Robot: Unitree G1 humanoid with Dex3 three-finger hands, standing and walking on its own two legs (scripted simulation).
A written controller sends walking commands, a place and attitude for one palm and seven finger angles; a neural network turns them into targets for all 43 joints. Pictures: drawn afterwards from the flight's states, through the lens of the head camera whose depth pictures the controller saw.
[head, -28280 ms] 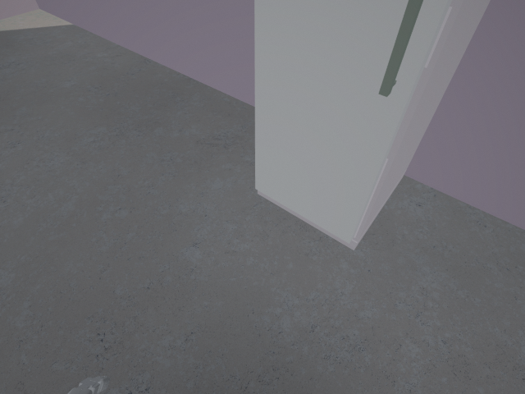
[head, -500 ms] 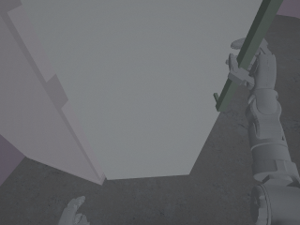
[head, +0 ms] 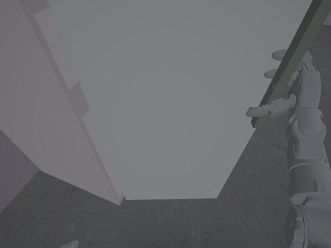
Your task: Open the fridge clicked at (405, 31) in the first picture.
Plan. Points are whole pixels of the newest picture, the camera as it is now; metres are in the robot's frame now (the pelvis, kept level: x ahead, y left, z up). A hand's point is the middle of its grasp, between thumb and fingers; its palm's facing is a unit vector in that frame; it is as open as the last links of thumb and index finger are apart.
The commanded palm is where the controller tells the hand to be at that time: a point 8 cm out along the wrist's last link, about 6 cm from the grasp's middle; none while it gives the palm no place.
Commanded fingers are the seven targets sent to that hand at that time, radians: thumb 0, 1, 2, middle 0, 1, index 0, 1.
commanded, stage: loosen the grip on the handle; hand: right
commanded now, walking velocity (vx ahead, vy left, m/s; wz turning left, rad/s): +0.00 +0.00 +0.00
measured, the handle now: (287, 52) +0.47 -0.19 +0.26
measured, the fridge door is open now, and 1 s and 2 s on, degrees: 67 66 66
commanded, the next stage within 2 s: slip the hand off the handle in 0.08 s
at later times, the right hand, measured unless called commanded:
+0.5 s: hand (298, 87) +0.44 -0.23 +0.20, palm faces +0.17 +0.97 -0.16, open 14.7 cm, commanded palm +0.41 -0.27 +0.20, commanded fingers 0.00 0.55 -0.20 0.25 1.15 0.25 1.15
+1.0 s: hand (318, 100) +0.40 -0.26 +0.20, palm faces +0.14 +0.98 -0.14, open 14.7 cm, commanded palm +0.36 -0.30 +0.20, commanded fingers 0.00 0.55 -0.20 0.25 1.15 0.25 1.15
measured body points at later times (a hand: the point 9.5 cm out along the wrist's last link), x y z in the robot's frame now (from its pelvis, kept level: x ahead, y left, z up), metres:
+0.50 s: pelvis +0.03 -0.01 +0.00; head +0.05 -0.01 +0.45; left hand +0.16 +0.25 -0.10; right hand +0.42 -0.28 +0.21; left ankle +0.02 +0.11 -0.73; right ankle +0.03 -0.13 -0.73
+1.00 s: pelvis +0.03 -0.02 +0.00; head +0.04 -0.02 +0.45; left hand +0.13 +0.23 -0.11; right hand +0.39 -0.31 +0.21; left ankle +0.02 +0.11 -0.73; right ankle +0.03 -0.13 -0.73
